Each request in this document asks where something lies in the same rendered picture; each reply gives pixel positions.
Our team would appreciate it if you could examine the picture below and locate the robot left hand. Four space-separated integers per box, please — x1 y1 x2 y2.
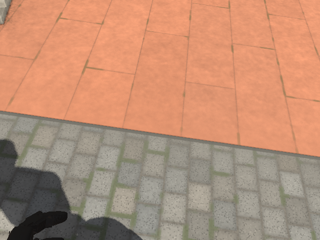
7 211 68 240

